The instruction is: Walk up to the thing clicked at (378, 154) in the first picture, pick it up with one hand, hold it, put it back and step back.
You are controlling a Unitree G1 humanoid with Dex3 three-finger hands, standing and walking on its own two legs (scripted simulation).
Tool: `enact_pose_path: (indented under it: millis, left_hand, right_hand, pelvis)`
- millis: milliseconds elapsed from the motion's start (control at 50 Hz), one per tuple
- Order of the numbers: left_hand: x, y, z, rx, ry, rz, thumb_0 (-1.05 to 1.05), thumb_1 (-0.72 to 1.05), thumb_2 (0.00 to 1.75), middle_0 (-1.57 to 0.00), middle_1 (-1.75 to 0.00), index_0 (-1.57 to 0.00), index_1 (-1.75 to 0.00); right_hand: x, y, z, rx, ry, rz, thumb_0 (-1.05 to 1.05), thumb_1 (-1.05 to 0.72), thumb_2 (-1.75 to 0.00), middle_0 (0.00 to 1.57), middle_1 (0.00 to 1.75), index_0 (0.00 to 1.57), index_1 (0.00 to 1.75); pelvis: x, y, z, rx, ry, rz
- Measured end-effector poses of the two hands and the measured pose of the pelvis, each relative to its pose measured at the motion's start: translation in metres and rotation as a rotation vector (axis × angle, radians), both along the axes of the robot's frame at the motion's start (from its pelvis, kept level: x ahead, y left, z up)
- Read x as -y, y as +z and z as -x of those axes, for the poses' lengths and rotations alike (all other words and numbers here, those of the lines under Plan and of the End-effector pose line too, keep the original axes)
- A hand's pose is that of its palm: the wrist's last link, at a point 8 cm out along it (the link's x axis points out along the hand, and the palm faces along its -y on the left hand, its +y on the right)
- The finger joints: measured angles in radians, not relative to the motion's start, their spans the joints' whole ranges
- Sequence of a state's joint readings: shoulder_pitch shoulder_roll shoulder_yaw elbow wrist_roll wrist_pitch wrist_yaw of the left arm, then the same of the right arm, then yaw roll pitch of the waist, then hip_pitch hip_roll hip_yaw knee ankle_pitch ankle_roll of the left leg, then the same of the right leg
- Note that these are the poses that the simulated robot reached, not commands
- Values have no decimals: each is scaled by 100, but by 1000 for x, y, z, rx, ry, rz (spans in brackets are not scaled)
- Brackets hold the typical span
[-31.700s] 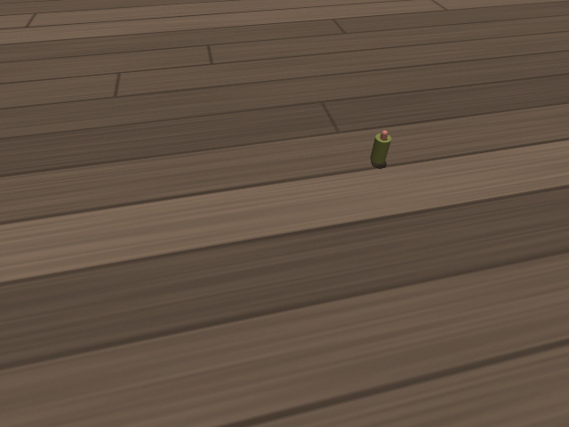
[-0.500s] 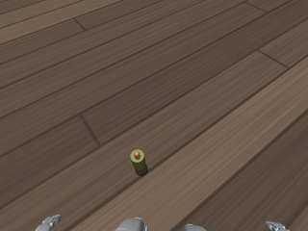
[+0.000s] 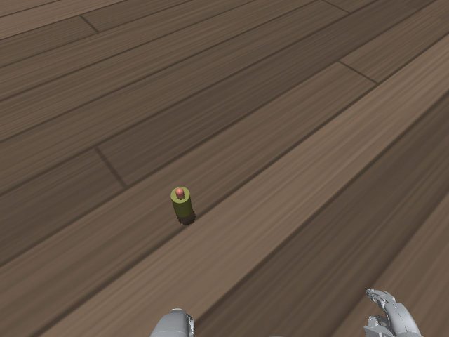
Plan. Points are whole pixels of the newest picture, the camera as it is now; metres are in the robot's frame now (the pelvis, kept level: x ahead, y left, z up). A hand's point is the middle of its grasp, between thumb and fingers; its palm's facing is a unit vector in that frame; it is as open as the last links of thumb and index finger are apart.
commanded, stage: step back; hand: left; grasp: from the side
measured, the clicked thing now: (181, 200) +0.71 +0.19 -0.66
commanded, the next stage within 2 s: stand in 1.92 s
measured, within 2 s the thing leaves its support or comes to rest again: neither
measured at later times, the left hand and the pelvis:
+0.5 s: hand out of the picture -0.06 +0.26 -0.14, palm faces +0.10 -0.92 -0.37, open 7.4 cm; pelvis -0.17 -0.01 +0.01, yaw +6 degrees
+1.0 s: hand out of the picture -0.30 +0.23 -0.12, palm faces +0.09 -0.90 -0.43, open 7.4 cm; pelvis -0.32 -0.06 +0.01, yaw +5 degrees
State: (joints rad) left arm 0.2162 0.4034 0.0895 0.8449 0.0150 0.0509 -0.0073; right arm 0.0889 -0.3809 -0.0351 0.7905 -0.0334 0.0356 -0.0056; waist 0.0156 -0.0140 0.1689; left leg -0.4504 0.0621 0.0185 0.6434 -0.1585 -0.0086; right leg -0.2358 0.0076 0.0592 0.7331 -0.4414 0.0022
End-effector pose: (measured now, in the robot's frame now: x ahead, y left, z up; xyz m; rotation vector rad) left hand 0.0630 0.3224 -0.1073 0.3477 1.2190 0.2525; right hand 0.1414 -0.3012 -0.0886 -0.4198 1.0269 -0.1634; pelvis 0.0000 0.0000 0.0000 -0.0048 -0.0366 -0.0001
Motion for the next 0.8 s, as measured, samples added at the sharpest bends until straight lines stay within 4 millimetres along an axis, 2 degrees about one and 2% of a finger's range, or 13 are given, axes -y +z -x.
enact_pose_path:
  millis: [60, 140, 200, 300, 400, 500, 640, 740, 800]
  left_hand:
    - [16, 5, 33, -15, 5, -8, 1, 91, 90, -21, -30, -20, -30]
    - [28, 21, 70, -23, 30, -16, 1, 90, 90, -21, -30, -20, -30]
    - [30, 28, 81, -3, 32, -32, 1, 90, 90, -21, -30, -20, -30]
    - [25, 29, 87, 97, 26, -51, 1, 90, 90, -21, -30, -20, -30]
    - [15, 11, 102, 162, 28, -22, 1, 90, 90, -21, -30, -20, -30]
    - [20, 9, 133, 137, 45, 16, 1, 90, 90, -21, -30, -20, -30]
    - [32, 5, 201, 74, 27, 25, 1, 91, 90, -21, -30, -20, -30]
    - [47, -1, 260, 9, 8, 2, 1, 91, 90, -21, -30, -20, -30]
    - [60, 4, 302, -27, 23, -6, 1, 91, 90, -21, -30, -20, -30]
  right_hand:
    - [18, -11, 28, -17, -35, -11, 0, -90, -90, 21, 30, 20, 30]
    - [29, -12, 71, -85, -58, -17, 0, -90, -90, 20, 30, 20, 30]
    - [34, -13, 104, -132, -55, -13, 0, -91, -90, 20, 30, 20, 30]
    - [33, -18, 150, -217, -29, 8, 1, -91, -90, 20, 30, 20, 30]
    - [18, -18, 181, -214, 0, 24, 1, -91, -90, 20, 30, 20, 30]
    - [10, -1, 205, -161, 12, 15, 1, -90, -90, 21, 30, 20, 30]
    - [21, 14, 222, -53, 24, 25, 0, -90, -90, 21, 30, 20, 30]
    - [45, 3, 248, -3, 17, 6, 0, -90, -90, 21, 30, 20, 30]
    - [59, -6, 275, -20, -14, -6, 0, -90, -90, 21, 30, 20, 30]
  pelvis:
    - [11, -2, 23, 12, 17, 22]
    - [17, 10, 44, 5, 23, -30]
    - [19, 13, 60, -3, 43, -35]
    - [20, 10, 93, -5, 88, -24]
    - [14, -1, 134, 15, 114, -41]
    - [15, 9, 167, 16, 105, 2]
    - [27, 13, 217, -1, 55, 20]
    - [44, 1, 258, -6, 14, 8]
    - [53, 2, 280, 11, 25, 24]
